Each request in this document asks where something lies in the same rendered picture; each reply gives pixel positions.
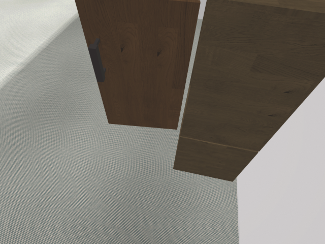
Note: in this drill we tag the cupboard door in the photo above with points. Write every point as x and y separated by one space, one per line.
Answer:
145 46

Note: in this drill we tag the handle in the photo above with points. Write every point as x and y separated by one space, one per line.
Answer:
96 61

